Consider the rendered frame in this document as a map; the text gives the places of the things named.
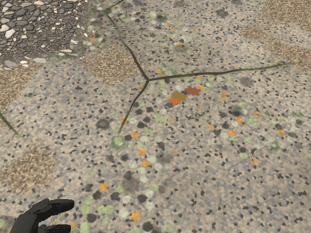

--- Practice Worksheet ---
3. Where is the left robot hand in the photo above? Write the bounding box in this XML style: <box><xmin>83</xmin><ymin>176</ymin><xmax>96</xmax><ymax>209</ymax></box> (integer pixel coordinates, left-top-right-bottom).
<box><xmin>10</xmin><ymin>198</ymin><xmax>75</xmax><ymax>233</ymax></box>

